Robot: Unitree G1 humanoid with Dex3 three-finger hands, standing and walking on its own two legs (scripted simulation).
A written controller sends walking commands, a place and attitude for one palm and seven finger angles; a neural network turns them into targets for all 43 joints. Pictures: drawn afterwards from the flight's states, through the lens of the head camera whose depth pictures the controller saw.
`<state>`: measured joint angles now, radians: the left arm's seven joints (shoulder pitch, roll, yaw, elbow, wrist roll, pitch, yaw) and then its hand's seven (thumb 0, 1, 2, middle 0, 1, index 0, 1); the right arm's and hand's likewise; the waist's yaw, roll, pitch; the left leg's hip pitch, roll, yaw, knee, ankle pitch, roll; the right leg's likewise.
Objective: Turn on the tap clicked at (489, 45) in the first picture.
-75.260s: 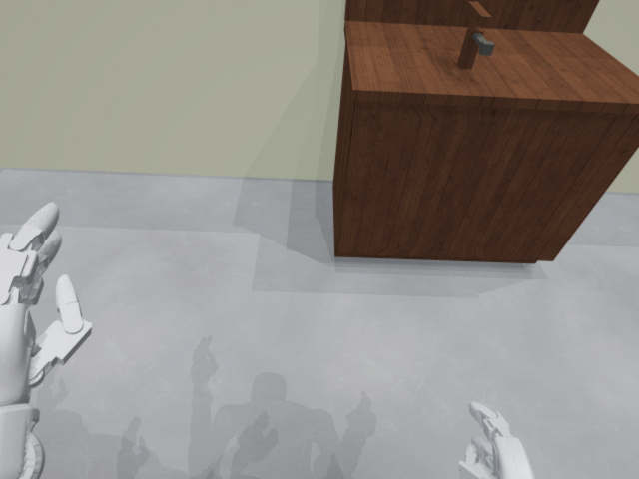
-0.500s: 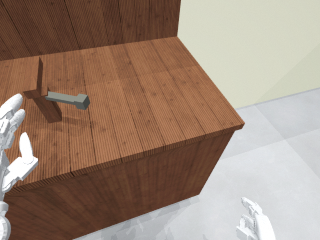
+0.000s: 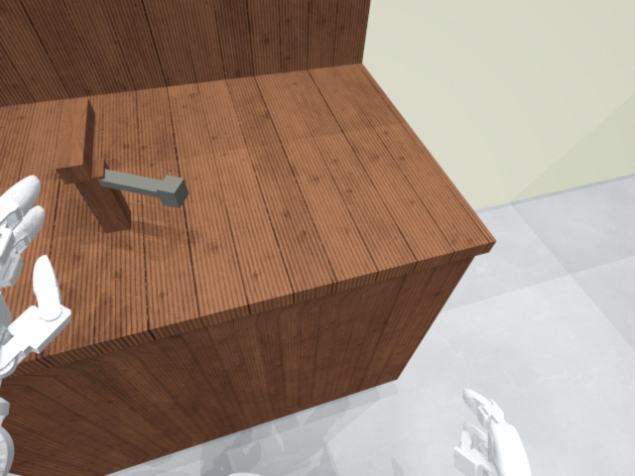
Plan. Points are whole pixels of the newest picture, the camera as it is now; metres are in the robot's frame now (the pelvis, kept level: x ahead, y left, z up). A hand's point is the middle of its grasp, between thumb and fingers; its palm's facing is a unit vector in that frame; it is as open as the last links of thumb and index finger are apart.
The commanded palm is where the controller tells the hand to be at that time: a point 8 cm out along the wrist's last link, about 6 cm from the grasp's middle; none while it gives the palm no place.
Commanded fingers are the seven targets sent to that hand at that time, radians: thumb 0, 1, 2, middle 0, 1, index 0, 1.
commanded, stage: shuffle to correct the standing spot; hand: left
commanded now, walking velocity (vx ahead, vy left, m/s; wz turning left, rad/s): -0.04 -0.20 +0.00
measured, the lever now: (173, 191) +0.42 +0.22 +0.11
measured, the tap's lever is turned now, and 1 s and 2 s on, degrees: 59 59 59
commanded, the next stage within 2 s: none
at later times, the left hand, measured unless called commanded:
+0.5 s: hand (68, 305) +0.22 +0.24 +0.17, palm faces +0.33 -0.85 -0.41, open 7.4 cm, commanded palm +0.16 +0.28 +0.18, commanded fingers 0.00 0.90 0.90 -0.20 -0.30 -0.20 -0.30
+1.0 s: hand (57, 314) +0.21 +0.24 +0.18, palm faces +0.36 -0.84 -0.40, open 7.4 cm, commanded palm +0.15 +0.28 +0.18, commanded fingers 0.00 0.90 0.90 -0.20 -0.30 -0.20 -0.30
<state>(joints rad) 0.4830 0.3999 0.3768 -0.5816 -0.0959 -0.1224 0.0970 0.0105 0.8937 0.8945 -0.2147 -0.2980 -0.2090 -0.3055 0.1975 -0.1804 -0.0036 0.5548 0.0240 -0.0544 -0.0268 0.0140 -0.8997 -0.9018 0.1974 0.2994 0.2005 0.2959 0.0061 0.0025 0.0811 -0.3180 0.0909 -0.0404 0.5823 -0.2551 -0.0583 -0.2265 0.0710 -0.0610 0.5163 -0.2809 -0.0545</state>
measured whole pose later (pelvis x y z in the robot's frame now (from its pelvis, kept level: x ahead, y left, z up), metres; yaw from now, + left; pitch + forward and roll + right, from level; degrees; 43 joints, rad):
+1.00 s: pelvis +0.00 +0.00 +0.00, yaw +1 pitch -1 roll -2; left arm 0.48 0.40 0.38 -0.59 -0.09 -0.12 0.12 0.01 0.89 0.89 -0.21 -0.30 -0.21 -0.31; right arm 0.20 -0.18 0.00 0.55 0.03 -0.05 -0.02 0.01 -0.90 -0.90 0.20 0.30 0.20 0.30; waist 0.00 0.01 0.08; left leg -0.32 0.09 -0.05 0.56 -0.23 -0.06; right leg -0.22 0.07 -0.08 0.48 -0.26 -0.06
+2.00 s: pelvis +0.00 -0.01 +0.00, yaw +1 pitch +0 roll -2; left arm 0.50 0.40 0.37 -0.58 -0.10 -0.11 0.12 0.01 0.89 0.89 -0.21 -0.30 -0.21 -0.31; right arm 0.20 -0.19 0.00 0.55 0.03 -0.04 -0.02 0.01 -0.90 -0.90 0.20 0.30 0.20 0.30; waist -0.01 0.02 0.06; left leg -0.33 0.09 -0.06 0.57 -0.25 -0.06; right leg -0.23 0.08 -0.09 0.51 -0.28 -0.07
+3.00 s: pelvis +0.00 +0.00 +0.00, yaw +2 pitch +0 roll -2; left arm 0.50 0.39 0.36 -0.57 -0.10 -0.08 0.13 0.01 0.89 0.89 -0.21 -0.30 -0.21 -0.31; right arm 0.22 -0.18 0.01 0.56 0.03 -0.04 -0.02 0.01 -0.90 -0.90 0.20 0.30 0.20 0.30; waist 0.00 0.02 0.06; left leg -0.33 0.08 -0.07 0.56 -0.23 -0.06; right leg -0.22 0.06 -0.09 0.49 -0.27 -0.06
